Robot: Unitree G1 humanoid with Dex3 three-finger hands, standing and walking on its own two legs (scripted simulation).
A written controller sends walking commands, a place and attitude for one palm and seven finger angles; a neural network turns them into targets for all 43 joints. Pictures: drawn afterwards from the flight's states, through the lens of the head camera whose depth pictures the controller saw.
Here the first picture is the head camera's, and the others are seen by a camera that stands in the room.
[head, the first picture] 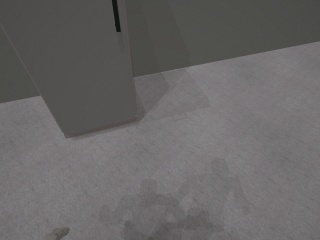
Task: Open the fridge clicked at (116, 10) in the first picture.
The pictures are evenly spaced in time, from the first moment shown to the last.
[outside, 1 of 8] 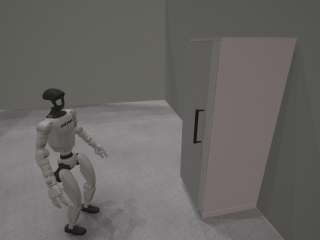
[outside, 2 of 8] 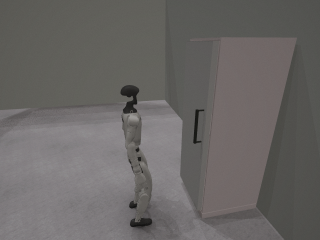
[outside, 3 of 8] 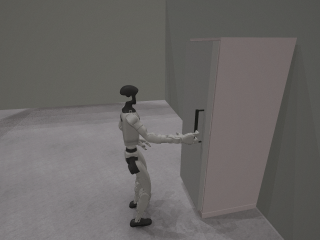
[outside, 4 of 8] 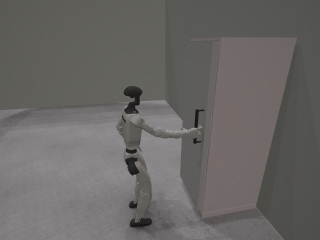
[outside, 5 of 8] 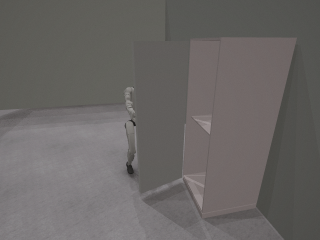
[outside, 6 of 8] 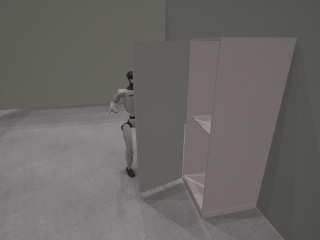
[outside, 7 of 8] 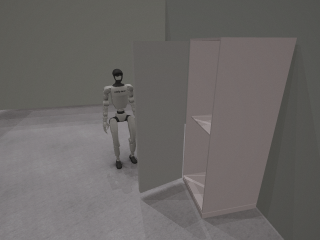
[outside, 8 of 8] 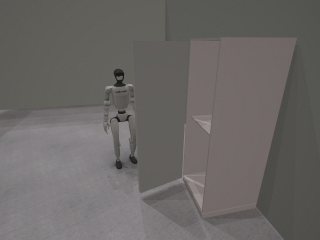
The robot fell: no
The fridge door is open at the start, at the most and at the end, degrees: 0 79 74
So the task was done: yes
